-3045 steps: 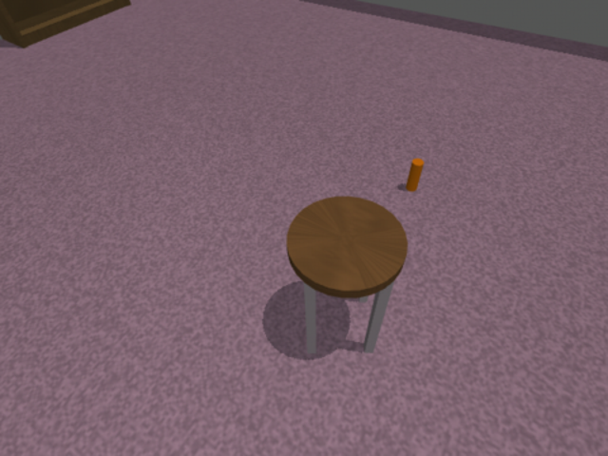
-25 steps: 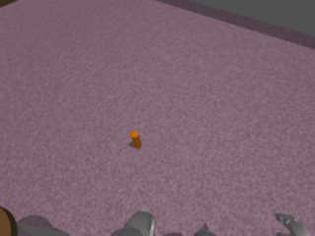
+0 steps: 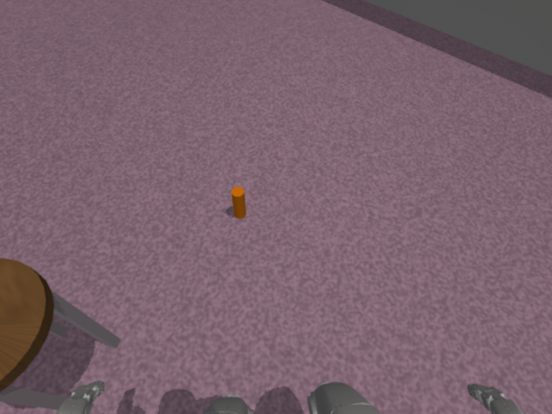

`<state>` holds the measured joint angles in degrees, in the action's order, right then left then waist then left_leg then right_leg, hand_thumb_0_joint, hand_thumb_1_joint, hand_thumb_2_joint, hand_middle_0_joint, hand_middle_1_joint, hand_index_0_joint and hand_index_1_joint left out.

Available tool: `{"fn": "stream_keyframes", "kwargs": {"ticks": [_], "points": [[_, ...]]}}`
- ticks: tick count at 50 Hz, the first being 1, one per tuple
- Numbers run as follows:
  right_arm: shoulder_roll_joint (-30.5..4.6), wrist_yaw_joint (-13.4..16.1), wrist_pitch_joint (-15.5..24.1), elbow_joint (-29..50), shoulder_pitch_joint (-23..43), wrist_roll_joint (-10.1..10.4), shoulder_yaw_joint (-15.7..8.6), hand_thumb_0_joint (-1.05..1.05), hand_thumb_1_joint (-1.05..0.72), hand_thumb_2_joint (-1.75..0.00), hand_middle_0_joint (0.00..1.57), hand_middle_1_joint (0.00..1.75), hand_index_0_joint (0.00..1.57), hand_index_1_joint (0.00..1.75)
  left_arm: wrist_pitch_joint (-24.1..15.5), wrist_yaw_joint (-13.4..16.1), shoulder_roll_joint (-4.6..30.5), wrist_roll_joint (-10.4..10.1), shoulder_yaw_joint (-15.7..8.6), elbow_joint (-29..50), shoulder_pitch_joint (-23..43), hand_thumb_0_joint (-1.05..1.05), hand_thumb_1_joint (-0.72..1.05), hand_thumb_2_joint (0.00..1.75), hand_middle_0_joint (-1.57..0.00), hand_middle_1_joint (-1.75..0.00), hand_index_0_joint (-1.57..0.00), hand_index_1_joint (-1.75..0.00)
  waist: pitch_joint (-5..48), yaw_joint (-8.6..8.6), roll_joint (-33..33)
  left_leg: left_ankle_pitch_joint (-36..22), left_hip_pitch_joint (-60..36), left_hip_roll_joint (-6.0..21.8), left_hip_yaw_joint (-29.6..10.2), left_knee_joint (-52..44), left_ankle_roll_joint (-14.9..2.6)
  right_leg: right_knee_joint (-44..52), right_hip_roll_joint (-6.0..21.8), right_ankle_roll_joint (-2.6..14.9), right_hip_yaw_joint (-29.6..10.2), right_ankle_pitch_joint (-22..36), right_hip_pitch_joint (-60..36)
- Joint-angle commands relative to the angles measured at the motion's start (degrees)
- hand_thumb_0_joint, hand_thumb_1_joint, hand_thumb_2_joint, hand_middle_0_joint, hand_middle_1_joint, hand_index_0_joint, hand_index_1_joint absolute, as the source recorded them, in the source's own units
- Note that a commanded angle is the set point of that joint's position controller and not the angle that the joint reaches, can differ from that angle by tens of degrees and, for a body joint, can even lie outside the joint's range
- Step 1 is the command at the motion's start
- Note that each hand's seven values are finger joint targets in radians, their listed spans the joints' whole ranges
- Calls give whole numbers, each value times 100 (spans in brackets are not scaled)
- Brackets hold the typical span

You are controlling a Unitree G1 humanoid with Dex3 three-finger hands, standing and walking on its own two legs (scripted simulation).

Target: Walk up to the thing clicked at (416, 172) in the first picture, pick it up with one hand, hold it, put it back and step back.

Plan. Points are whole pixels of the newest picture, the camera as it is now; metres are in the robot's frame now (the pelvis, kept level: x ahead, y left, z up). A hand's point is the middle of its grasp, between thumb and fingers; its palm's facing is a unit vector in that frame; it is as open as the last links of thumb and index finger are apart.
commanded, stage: step back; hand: left
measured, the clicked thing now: (239, 203) +0.92 +0.15 -0.68
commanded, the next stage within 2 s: stand in 1.32 s
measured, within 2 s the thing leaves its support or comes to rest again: neither
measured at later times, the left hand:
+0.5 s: hand out of the picture -0.08 +0.28 -0.15, palm faces +0.06 -0.91 -0.41, open 7.3 cm
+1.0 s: hand out of the picture -0.08 +0.26 -0.16, palm faces +0.05 -0.94 -0.34, open 7.3 cm
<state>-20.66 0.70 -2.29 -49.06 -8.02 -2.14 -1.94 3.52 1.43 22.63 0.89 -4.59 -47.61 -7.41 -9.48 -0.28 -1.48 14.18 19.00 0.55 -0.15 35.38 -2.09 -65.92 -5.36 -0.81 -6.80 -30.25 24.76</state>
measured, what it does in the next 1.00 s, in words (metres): walks backwards: right foot, then left foot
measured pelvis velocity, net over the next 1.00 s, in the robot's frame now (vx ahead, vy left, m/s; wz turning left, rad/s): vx -0.13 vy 0.00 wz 0.03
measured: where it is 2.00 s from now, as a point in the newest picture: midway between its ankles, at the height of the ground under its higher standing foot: outside the picture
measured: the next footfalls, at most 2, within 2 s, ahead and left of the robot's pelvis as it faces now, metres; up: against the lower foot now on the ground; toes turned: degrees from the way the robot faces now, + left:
right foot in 0.14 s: -0.06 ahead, -0.14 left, +0.00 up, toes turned +1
left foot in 0.44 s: -0.08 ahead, +0.10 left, +0.00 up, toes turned +2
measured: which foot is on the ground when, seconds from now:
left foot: down 0.00-0.16, up 0.18-0.42, down 0.44-1.00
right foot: up 0.00-0.12, down 0.14-1.00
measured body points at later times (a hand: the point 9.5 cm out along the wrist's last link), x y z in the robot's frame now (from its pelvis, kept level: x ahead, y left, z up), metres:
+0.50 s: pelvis -0.15 -0.01 -0.01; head -0.14 +0.00 +0.44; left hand -0.08 +0.32 -0.12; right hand -0.10 -0.33 -0.13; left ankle -0.14 +0.11 -0.73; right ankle -0.10 -0.14 -0.72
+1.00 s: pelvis -0.13 +0.00 +0.00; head -0.12 +0.01 +0.45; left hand -0.08 +0.31 -0.13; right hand -0.04 -0.31 -0.11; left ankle -0.12 +0.10 -0.73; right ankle -0.12 -0.14 -0.72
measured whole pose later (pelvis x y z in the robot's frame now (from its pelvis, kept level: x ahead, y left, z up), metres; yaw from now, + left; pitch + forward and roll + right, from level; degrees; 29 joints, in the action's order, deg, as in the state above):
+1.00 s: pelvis -0.13 +0.00 +0.00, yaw +2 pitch -2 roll +0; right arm -20.4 -0.4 1.4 -58.2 -11.1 -2.4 -2.9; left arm 0.1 -0.8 21.4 1.3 -2.6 -58.2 -11.4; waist -3.0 -1.4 -1.6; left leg 16.9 15.0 -0.8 0.4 34.0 -1.3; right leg -37.9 1.2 0.8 -0.6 -23.5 15.6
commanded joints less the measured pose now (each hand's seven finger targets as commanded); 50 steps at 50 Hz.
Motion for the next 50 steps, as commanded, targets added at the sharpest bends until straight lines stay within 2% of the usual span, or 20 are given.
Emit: {"fn": "stream_keyframes", "kwargs": {"ticks": [1,6,7,8,9,13,17,21,22,23,24,27,33,34,36,37,45,47,48,50], "points": [[-1565,83,100,461,-109,-5,-487,0,-90,-90,20,30,20,30,-182,28,942,31,-224,356,-183,0,90,90,-20,-30,-20,-30,1267,161,1126,-2484,-1470,1548,-1420,-746,-1286,1326,376,-108,267,-33,82],[-1636,16,-59,536,298,98,-455,0,-90,-90,20,30,20,30,-270,-42,976,91,-251,-173,-1081,0,90,90,-20,-30,-20,-30,1681,-233,1163,-1026,-407,1200,-1055,-386,-622,4032,418,264,703,1350,-1684],[-1399,2,-55,564,221,104,-387,0,-90,-90,20,30,20,30,-291,-52,1288,165,-354,-140,-972,0,90,90,-20,-30,-20,-30,1442,-147,439,71,578,732,-875,14,-283,4197,846,476,-264,876,-1954],[-1113,52,-23,727,541,153,-340,0,-90,-90,20,30,20,30,-260,-78,1876,169,-517,-30,-856,0,90,90,-20,-30,-20,-30,1045,-427,-1184,1555,1385,-447,-418,1263,103,4857,2216,1183,-2034,507,-1222],[-1313,125,-53,677,616,101,-445,0,-90,-90,20,30,20,30,-275,-59,2217,226,-544,188,-371,0,90,90,-20,-30,-20,-30,636,-464,-1374,2078,934,-411,-792,2599,308,5218,3114,1888,-2888,435,223],[-1282,61,46,295,-113,159,-408,0,-90,-90,20,30,20,30,-375,25,1345,204,-366,351,413,0,90,90,-20,-30,-20,-30,795,88,-426,1101,770,-562,-793,3198,299,4217,1865,1184,-580,1488,-344],[-1301,-28,146,238,-42,30,-403,0,-90,-90,20,30,20,30,-408,-47,1518,286,-450,245,-69,0,90,90,-20,-30,-20,-30,732,-316,-1002,1520,1025,-143,-358,1358,345,4529,1959,1128,-938,-874,-1319],[-1154,-58,336,-280,-616,29,-466,0,-90,-90,20,30,20,30,-292,-145,1319,198,-273,110,-192,0,90,90,-20,-30,-20,-30,864,-46,-454,825,-1252,-312,79,-1416,133,3837,1601,814,-262,-733,-304],[-1339,-31,392,-349,-760,-42,-539,0,-90,-90,20,30,20,30,-281,-164,1000,175,-170,94,-416,0,90,90,-20,-30,-20,-30,989,-11,330,1388,-1906,204,-964,-1708,-31,2997,1248,569,103,-514,407],[-1887,-17,425,-256,-591,-87,-551,0,-90,-90,20,30,20,30,-306,-175,776,48,-101,139,-48,0,90,90,-20,-30,-20,-30,730,131,1480,3781,-1023,1662,-3419,-2515,-680,2130,571,147,749,-327,1094],[-2161,-39,440,-155,-274,-43,-614,0,-90,-90,20,30,20,30,-324,-153,1362,115,-304,73,363,0,90,90,-20,-30,-20,-30,193,209,936,4323,346,2085,-3812,-2794,-1200,1502,846,128,212,-260,449],[-1523,-1,565,-160,91,-67,-396,0,-90,-90,20,30,20,30,-390,-266,1069,14,-203,-231,-124,0,90,90,-20,-30,-20,-30,429,-111,670,2369,-135,1234,-1984,-2077,-650,1929,833,190,327,589,-110],[-1335,-83,357,-210,-51,-8,-398,0,-90,-90,20,30,20,30,-510,-234,938,114,-228,-550,-442,0,90,90,-20,-30,-20,-30,605,-152,783,2255,547,758,-1034,-1264,-276,4195,392,293,769,1118,-1947],[-1141,-77,344,-177,-76,10,-346,0,-90,-90,20,30,20,30,-554,-188,1049,152,-270,-597,-591,0,90,90,-20,-30,-20,-30,758,-220,450,1960,898,553,-801,-693,-120,4367,647,389,223,924,-2403],[-1089,-40,322,-163,25,19,-367,0,-90,-90,20,30,20,30,-633,-170,1733,175,-390,-594,-576,0,90,90,-20,-30,-20,-30,390,-297,-730,1880,1159,-195,-361,1283,160,5609,2342,1132,-2337,-2160,-1307],[-1226,-46,349,-247,-212,21,-397,0,-90,-90,20,30,20,30,-661,-166,1687,163,-391,-417,-246,0,90,90,-20,-30,-20,-30,217,-166,-412,1651,1092,-21,-587,1504,184,5580,2554,1359,-2434,-1992,-1109],[-1012,-64,493,-642,-642,-19,-433,0,-90,-90,20,30,20,30,-554,-188,1065,95,-53,-371,180,0,90,90,-20,-30,-20,-30,760,181,-301,283,-1364,-48,-140,-1081,138,4019,1429,679,-59,831,-69],[-1553,-15,567,-514,-251,-65,-460,0,-90,-90,20,30,20,30,-512,-184,706,-56,56,-437,106,0,90,90,-20,-30,-20,-30,844,63,1136,1249,-1015,1574,-2548,-2125,-462,2775,584,201,679,627,190],[-1684,-28,566,-478,-50,-9,-484,0,-90,-90,20,30,20,30,-508,-138,1025,-32,-48,-529,102,0,90,90,-20,-30,-20,-30,761,47,905,983,-618,1814,-2600,-2032,-878,2422,721,207,460,194,-239],[-1383,-8,596,-505,41,-16,-384,0,-90,-90,20,30,20,30,-559,-134,881,-38,4,-591,108,0,90,90,-20,-30,-20,-30,876,-44,816,-922,-1087,1504,-1848,-1534,-744,2722,769,248,422,283,-303]]}}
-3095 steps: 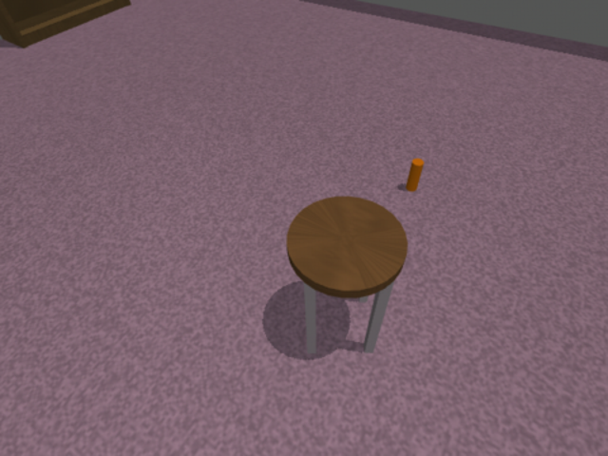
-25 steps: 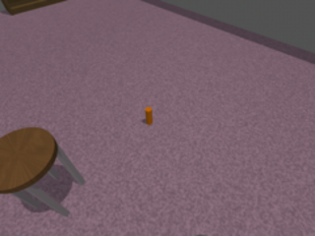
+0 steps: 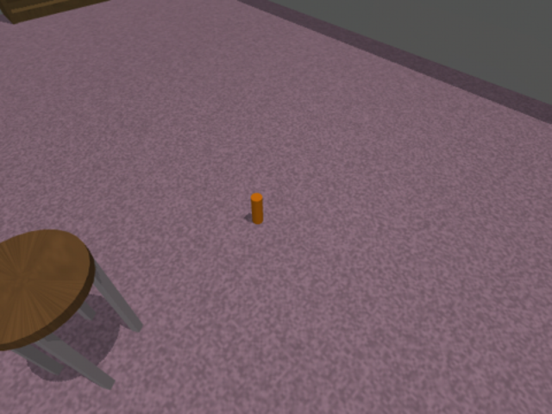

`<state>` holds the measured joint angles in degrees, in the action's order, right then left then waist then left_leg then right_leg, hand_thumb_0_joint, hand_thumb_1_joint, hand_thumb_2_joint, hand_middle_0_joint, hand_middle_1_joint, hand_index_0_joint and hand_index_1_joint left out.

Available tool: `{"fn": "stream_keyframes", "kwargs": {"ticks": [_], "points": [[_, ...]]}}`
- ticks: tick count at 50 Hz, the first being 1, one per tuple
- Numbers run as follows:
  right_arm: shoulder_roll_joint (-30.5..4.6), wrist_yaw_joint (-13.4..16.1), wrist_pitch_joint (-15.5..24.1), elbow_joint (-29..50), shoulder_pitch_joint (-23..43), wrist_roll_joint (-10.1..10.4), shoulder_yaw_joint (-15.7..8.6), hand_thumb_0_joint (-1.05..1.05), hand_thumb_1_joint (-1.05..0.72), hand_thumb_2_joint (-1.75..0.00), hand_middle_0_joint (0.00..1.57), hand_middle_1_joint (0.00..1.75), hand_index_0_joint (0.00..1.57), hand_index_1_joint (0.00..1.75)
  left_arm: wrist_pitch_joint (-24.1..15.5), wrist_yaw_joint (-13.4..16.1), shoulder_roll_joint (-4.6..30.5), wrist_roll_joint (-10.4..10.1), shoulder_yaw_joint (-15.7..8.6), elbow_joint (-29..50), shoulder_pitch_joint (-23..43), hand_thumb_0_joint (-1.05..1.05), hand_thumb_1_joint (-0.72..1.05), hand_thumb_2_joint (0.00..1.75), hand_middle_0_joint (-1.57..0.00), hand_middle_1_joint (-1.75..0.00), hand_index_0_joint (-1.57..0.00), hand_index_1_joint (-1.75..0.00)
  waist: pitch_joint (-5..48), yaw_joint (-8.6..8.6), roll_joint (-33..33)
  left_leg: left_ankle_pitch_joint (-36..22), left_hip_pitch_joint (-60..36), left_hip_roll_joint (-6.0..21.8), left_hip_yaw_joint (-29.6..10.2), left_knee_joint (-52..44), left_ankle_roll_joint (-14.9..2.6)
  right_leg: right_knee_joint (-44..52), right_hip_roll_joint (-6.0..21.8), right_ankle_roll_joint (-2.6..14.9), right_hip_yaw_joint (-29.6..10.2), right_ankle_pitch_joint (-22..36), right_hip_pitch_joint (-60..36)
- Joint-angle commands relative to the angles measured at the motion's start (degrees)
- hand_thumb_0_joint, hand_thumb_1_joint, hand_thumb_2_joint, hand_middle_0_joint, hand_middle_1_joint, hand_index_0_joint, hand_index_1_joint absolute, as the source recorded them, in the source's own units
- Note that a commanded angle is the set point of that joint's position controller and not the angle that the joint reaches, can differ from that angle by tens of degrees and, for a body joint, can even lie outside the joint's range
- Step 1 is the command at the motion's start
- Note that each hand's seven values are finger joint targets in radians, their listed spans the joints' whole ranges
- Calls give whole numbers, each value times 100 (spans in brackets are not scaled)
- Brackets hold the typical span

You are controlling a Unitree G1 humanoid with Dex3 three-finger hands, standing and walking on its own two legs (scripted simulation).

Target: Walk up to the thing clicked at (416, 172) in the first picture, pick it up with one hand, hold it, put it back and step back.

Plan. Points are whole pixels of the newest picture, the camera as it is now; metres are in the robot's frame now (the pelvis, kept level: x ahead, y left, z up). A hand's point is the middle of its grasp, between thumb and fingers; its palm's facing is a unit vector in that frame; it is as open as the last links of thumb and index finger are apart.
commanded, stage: step back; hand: left
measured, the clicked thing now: (257, 209) +1.05 +0.12 -0.68
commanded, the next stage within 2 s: stand in 0.32 s
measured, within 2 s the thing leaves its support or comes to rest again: neither
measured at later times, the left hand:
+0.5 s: hand out of the picture +0.15 +0.24 -0.13, palm faces -0.03 -0.94 -0.35, open 7.3 cm
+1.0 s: hand out of the picture +0.08 +0.23 -0.14, palm faces -0.04 -0.94 -0.35, open 7.3 cm
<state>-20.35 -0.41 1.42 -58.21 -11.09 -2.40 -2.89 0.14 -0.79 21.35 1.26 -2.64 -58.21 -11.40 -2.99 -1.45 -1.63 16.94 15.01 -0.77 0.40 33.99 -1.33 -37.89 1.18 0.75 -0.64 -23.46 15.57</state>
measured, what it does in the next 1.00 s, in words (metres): stands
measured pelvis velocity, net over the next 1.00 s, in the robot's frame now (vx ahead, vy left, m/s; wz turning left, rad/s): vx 0.01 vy -0.02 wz -0.01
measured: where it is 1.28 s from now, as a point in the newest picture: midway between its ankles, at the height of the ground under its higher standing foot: outside the picture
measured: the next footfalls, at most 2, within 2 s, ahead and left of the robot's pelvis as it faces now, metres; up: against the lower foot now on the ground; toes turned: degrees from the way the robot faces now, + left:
none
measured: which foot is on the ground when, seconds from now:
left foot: down 0.00-1.00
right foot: down 0.00-1.00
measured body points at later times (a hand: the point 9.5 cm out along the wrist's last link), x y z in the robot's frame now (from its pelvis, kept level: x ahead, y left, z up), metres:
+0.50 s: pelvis +0.03 -0.01 +0.01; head +0.05 -0.01 +0.46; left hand +0.15 +0.29 -0.11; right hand +0.13 -0.31 -0.11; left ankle +0.01 +0.11 -0.73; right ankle +0.02 -0.14 -0.73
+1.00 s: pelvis +0.01 -0.02 +0.02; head +0.02 -0.02 +0.47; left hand +0.09 +0.28 -0.11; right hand +0.07 -0.32 -0.12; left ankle +0.01 +0.11 -0.73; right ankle +0.02 -0.14 -0.73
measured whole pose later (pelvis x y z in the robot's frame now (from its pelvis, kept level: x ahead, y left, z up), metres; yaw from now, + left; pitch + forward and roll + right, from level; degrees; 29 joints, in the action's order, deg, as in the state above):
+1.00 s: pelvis +0.01 -0.02 +0.02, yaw -1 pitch -2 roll +0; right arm -19.6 -0.7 0.3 -66.5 -5.5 -0.7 -0.4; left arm -0.9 -0.2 20.3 0.7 -0.2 -65.9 -5.9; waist -3.5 0.2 0.3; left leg 9.4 5.8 1.0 0.5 17.6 0.8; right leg -17.8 -0.1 0.2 0.4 -8.9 6.6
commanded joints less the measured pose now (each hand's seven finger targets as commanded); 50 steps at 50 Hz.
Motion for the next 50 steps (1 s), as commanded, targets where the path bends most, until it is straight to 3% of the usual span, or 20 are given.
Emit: {"fn": "stream_keyframes", "kwargs": {"ticks": [1,2,3,4,5,6,8,11,15,16,17,20,23,32,44,45,46,48,50], "points": [[-1390,123,221,372,353,18,-287,0,-90,-90,20,30,20,30,-256,99,968,-85,-169,441,472,0,90,90,-20,-30,-20,-30,292,77,1035,-2206,-927,1433,-1498,-1083,-644,399,108,102,-94,-97,538],[-1348,127,208,358,433,78,-265,0,-90,-90,20,30,20,30,-290,109,955,-98,-159,321,310,0,90,90,-20,-30,-20,-30,418,-17,1124,-2961,-746,1279,-1135,-859,-450,874,123,79,-59,674,7],[-1283,129,166,366,626,136,-237,0,-90,-90,20,30,20,30,-318,131,973,-94,-178,224,139,0,90,90,-20,-30,-20,-30,575,-99,1060,-3188,-633,1121,-840,-618,-289,1261,141,58,-82,1594,-481],[-1197,133,136,378,592,186,-213,0,-90,-90,20,30,20,30,-333,157,1116,-74,-209,176,180,0,90,90,-20,-30,-20,-30,750,-30,769,-2993,-380,896,-674,-459,-122,1208,288,114,-324,2538,-989],[-1108,139,117,384,505,211,-206,0,-90,-90,20,30,20,30,-355,171,1247,-69,-227,196,192,0,90,90,-20,-30,-20,-30,948,28,539,-2344,-177,704,-519,-395,-24,1109,503,232,-562,2852,-1263],[-1075,146,91,363,483,215,-221,0,-90,-90,20,30,20,30,-346,156,1419,-56,-259,193,320,0,90,90,-20,-30,-20,-30,940,108,232,-1507,-224,547,-378,-421,-5,1013,704,373,-712,2735,-1125],[-1129,148,87,231,545,134,-233,0,-90,-90,20,30,20,30,-316,153,1304,-70,-196,247,620,0,90,90,-20,-30,-20,-30,704,144,169,-1172,-355,586,-409,-591,-45,1018,729,388,-702,2421,-795],[-1127,128,111,113,693,130,-207,0,-90,-90,20,30,20,30,-301,169,1187,-65,-152,184,725,0,90,90,-20,-30,-20,-30,688,101,68,-1790,-497,722,-479,-719,-135,979,578,281,-484,2702,-779],[-1114,131,97,21,821,143,-205,0,-90,-90,20,30,20,30,-285,189,1211,-64,-165,110,781,0,90,90,-20,-30,-20,-30,698,94,23,-2097,-567,677,-336,-682,-114,1037,578,235,-436,3082,-987],[-1131,127,107,-21,805,216,-125,0,-90,-90,20,30,20,30,-265,168,991,-160,-33,0,797,0,90,90,-20,-30,-20,-30,745,130,155,-2758,-866,772,-558,-988,-94,1134,634,183,-502,3595,-989],[-1154,126,114,-44,821,220,-128,0,-90,-90,20,30,20,30,-251,177,991,-158,-35,10,818,0,90,90,-20,-30,-20,-30,800,127,182,-3109,-1002,812,-535,-1004,-72,1151,610,152,-428,3766,-1064],[-1120,129,105,-123,959,229,-85,0,-90,-90,20,30,20,30,-222,190,1031,-142,-13,-49,904,0,90,90,-20,-30,-20,-30,790,117,211,-3192,-1179,828,-514,-1198,-20,1381,588,100,-394,3640,-1185],[-1096,115,82,-149,1070,223,-48,0,-90,-90,20,30,20,30,-211,174,1026,-128,-1,-98,1058,0,90,90,-20,-30,-20,-30,734,129,224,-2697,-1130,829,-499,-1500,19,1642,580,34,-391,3142,-1319],[-1058,61,34,-334,1103,215,-7,0,-90,-90,20,30,20,30,-258,152,1079,-92,26,-276,1130,0,90,90,-20,-30,-20,-30,515,184,109,-1608,-1077,781,-467,-1862,103,2185,642,3,-456,2435,-1207],[-1070,24,46,-433,984,180,25,0,-90,-90,20,30,20,30,-256,120,1105,-75,43,-364,989,0,90,90,-20,-30,-20,-30,350,171,96,-854,-1011,774,-521,-1955,80,2436,622,8,-538,1380,-791],[-1108,27,42,-448,928,177,17,0,-90,-90,20,30,20,30,-259,120,1111,-80,42,-364,1010,0,90,90,-20,-30,-20,-30,449,201,120,-926,-1047,803,-518,-1945,63,2401,641,20,-555,1510,-863],[-1111,28,32,-467,923,178,21,0,-90,-90,20,30,20,30,-249,117,1084,-76,48,-385,949,0,90,90,-20,-30,-20,-30,301,170,106,-740,-944,776,-536,-1961,68,2473,608,-4,-546,1291,-715],[-1159,28,51,-441,905,175,7,0,-90,-90,20,30,20,30,-260,120,1085,-83,50,-365,895,0,90,90,-20,-30,-20,-30,523,174,206,-1082,-1072,820,-543,-1941,54,2353,630,25,-529,1786,-883],[-1123,34,55,-446,853,166,26,0,-90,-90,20,30,20,30,-263,116,1116,-92,43,-365,922,0,90,90,-20,-30,-20,-30,526,191,173,-1098,-1049,816,-519,-1926,58,2306,647,40,-549,1857,-929]]}}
